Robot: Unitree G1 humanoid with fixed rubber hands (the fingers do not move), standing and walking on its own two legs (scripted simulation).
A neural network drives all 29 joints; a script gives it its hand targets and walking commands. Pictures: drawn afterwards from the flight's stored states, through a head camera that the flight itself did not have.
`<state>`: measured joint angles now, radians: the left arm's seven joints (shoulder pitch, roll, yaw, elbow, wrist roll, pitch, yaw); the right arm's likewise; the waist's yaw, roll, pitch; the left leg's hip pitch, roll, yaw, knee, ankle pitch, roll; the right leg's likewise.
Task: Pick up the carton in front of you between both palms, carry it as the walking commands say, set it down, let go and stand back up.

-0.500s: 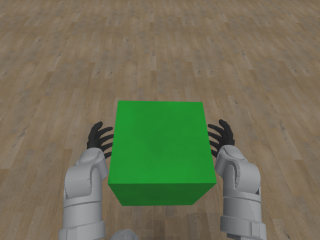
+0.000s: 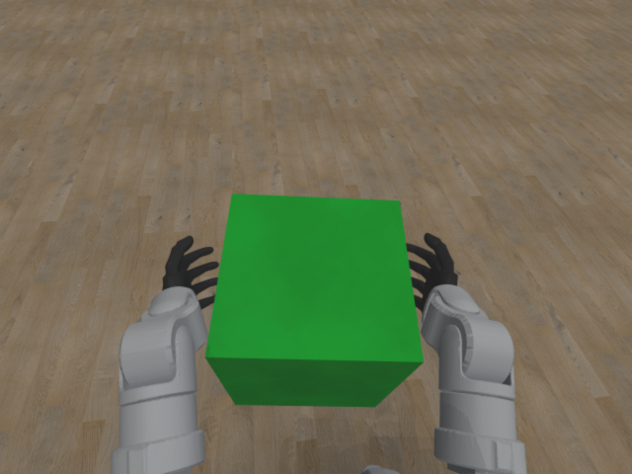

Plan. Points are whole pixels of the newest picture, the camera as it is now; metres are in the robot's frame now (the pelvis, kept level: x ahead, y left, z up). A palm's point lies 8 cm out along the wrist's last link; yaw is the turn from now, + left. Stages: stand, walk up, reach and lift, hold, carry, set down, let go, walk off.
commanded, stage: carry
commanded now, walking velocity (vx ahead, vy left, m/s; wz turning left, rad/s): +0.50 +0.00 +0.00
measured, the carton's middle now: (310, 311) +0.33 -0.01 +0.01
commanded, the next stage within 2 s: none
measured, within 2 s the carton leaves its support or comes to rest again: neither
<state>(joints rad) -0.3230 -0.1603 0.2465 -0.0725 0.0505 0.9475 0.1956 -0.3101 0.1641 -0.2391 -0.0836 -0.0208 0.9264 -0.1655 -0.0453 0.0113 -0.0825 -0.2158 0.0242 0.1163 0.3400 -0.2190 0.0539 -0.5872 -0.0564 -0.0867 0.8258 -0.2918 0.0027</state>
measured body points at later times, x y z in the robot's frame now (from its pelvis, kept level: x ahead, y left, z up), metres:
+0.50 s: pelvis +0.32 -0.03 +0.00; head +0.30 -0.04 +0.45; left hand +0.54 +0.13 +0.07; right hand +0.57 -0.17 +0.07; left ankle +0.44 +0.11 -0.71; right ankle +0.24 -0.13 -0.75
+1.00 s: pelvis +0.59 -0.01 -0.01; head +0.57 +0.00 +0.44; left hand +0.82 +0.14 +0.07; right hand +0.83 -0.16 +0.08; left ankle +0.55 +0.10 -0.75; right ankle +0.66 -0.10 -0.75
